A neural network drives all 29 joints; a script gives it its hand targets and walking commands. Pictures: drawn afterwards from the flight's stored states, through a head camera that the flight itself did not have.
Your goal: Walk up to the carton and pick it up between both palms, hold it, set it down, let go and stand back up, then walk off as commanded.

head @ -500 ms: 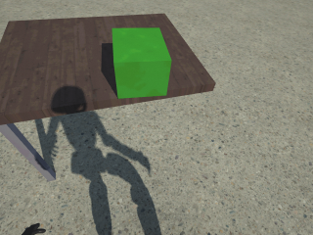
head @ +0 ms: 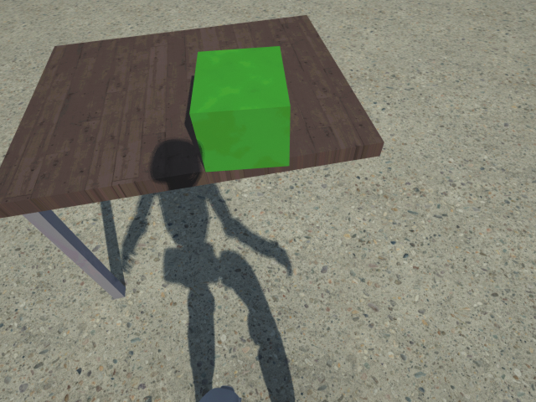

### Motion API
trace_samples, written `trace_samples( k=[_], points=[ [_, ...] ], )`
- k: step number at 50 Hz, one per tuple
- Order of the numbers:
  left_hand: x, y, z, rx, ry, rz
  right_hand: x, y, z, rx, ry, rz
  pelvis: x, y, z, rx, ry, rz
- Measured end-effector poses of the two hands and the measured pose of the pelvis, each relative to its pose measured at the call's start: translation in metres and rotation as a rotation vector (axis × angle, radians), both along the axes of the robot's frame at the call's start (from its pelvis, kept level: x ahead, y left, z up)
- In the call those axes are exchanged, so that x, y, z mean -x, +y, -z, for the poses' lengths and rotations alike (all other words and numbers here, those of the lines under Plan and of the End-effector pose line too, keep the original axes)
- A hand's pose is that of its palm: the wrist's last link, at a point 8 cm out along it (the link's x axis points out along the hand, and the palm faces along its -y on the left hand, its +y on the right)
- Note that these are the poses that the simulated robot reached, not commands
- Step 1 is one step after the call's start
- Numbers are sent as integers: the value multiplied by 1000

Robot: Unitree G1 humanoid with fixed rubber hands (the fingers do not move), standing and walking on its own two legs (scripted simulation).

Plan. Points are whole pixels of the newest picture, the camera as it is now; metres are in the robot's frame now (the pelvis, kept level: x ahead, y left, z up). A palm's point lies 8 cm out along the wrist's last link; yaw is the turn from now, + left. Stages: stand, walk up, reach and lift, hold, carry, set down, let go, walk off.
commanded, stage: walk up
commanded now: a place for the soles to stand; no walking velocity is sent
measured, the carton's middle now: (243, 108) +0.77 +0.06 -0.02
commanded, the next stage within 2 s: none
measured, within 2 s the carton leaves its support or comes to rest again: neither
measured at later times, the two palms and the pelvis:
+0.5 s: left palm out of the picture +0.06 +0.35 -0.11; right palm out of the picture +0.09 -0.29 -0.09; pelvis -0.02 +0.02 -0.02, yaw +5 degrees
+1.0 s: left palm out of the picture +0.06 +0.41 -0.09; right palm out of the picture +0.11 -0.24 -0.10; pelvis +0.00 +0.07 -0.01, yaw +9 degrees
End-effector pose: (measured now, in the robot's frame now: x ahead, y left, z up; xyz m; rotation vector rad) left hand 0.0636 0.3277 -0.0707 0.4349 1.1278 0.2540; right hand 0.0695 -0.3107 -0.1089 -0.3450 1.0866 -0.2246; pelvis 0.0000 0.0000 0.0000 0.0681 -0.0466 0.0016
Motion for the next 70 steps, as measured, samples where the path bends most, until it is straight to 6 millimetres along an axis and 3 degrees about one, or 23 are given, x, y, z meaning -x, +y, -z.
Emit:
trace_samples(
  k=[6, 13, 17, 24, 30, 33, 37, 44, 49, 54, 59, 63, 70],
  points=[
    [2, 3, -2, -14, -13, -25, -1, 2, 5, -4, 51, -15, -2, 1, 0, 13, 11, -29],
    [10, 21, 23, 30, -26, -69, -25, 18, -1, 42, 13, -67, -2, 17, 11, 61, -2, -74],
    [5, 27, 40, 71, -56, -90, -28, 25, -7, 78, -3, -81, -1, 28, 17, 43, -30, -92],
    [-1, 23, 41, 91, -96, -64, -26, 24, -17, 92, -43, -85, 13, 27, 15, 64, -25, -79],
    [29, 20, 29, 50, -76, -75, -29, 23, -7, 49, -31, -90, 19, 19, 13, 52, -25, -87],
    [42, 28, 19, 18, -52, -88, -34, 31, -5, 17, -35, -96, 16, 24, 9, 51, -23, -90],
    [41, 47, 9, -11, -51, -89, -36, 48, 3, -17, 6, -115, 12, 36, 8, 68, -4, -106],
    [25, 84, 24, -1, -84, -112, -46, 73, 0, 18, -1, -163, 2, 63, 17, 65, -33, -150],
    [10, 83, 23, 28, -109, -121, -42, 72, -13, 41, -2, -152, -2, 66, 10, 75, -43, -149],
    [2, 76, 20, 19, -119, -117, -45, 65, -9, 35, 2, -154, -4, 58, 11, 63, -34, -151],
    [11, 56, 16, -7, -101, -117, -55, 51, 7, 0, 5, -158, -6, 39, 15, 40, -21, -152],
    [28, 42, 8, -5, -79, -141, -67, 49, 6, -23, -9, -158, -14, 33, 9, 25, -30, -155],
    [25, 48, -1, -4, -51, -139, -73, 54, -1, -20, 35, -150, -28, 40, -2, 31, -8, -157]
  ],
)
